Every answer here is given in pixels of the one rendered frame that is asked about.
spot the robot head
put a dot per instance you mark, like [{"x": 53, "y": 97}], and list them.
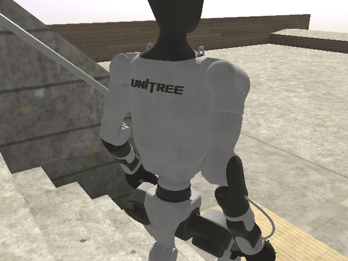
[{"x": 175, "y": 19}]

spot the robot left forearm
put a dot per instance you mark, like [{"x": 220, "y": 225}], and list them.
[{"x": 126, "y": 156}]

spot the left robot hand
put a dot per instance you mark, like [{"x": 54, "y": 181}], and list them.
[{"x": 141, "y": 173}]

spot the robot right upper arm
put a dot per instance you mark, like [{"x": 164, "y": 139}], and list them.
[{"x": 229, "y": 85}]

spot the robot right forearm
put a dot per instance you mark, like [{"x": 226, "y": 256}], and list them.
[{"x": 237, "y": 210}]

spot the robot left upper arm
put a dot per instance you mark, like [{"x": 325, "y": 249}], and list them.
[{"x": 117, "y": 102}]

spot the right robot hand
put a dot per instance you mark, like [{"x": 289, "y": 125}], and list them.
[{"x": 266, "y": 254}]

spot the right robot thigh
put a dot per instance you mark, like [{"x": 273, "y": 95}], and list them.
[{"x": 211, "y": 234}]

